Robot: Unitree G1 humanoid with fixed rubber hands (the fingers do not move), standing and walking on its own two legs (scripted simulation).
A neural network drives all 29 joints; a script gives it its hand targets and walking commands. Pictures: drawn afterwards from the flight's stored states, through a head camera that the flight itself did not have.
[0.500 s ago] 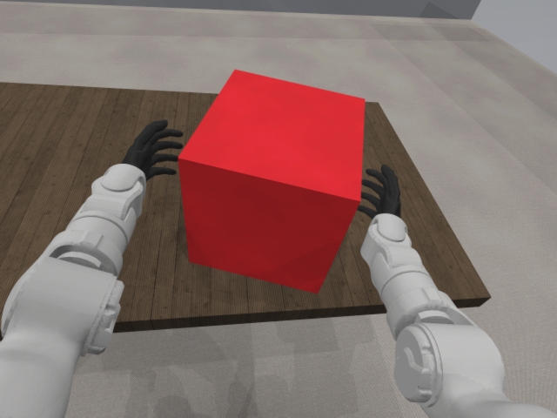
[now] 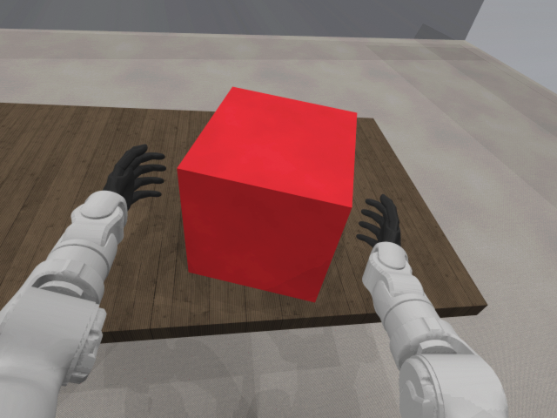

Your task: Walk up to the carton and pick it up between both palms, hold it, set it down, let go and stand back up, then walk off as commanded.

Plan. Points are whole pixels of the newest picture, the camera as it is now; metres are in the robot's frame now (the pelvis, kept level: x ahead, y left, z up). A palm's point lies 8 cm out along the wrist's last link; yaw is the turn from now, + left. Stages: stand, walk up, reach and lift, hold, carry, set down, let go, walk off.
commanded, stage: set down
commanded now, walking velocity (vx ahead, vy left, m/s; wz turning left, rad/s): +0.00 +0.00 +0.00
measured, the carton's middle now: (272, 192) +0.50 -0.03 +0.05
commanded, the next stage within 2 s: none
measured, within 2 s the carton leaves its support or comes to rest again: neither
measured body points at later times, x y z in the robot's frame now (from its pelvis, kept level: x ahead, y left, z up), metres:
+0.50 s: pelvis +0.01 -0.04 +0.01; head +0.01 -0.02 +0.46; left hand +0.39 +0.19 +0.08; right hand +0.27 -0.24 +0.06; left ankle +0.04 +0.04 -0.73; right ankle +0.01 -0.17 -0.73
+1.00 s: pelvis +0.02 -0.04 +0.01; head +0.03 -0.01 +0.46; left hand +0.33 +0.23 +0.07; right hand +0.23 -0.22 +0.06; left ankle +0.04 +0.04 -0.73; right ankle +0.01 -0.17 -0.73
